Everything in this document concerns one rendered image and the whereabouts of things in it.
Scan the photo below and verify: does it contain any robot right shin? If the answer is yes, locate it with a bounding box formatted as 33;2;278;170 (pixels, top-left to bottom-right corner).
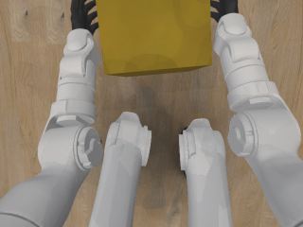
186;118;226;162

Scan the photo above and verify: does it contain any left robot forearm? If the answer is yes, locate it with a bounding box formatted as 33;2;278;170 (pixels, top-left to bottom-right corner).
37;28;101;160

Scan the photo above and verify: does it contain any robot left shin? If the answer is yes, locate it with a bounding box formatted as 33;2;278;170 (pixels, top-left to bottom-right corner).
103;112;142;156

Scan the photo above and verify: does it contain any carton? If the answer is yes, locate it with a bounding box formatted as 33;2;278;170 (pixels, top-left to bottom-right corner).
96;0;212;78

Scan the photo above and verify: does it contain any left robot upper arm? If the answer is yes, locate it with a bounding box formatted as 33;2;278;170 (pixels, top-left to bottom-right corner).
0;125;103;227

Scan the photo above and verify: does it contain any right robot upper arm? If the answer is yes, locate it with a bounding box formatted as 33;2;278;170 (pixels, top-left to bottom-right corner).
227;108;303;227

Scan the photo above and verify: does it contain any robot right hand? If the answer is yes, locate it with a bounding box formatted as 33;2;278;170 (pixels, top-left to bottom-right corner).
210;0;239;23

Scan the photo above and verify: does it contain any right robot forearm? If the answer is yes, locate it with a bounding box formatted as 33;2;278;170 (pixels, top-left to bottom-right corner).
213;12;301;146

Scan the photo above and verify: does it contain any robot left hand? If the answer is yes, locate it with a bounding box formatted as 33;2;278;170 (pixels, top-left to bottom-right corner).
70;0;99;36

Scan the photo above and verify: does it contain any robot shin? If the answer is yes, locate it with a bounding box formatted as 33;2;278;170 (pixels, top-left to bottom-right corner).
186;118;226;162
103;112;142;156

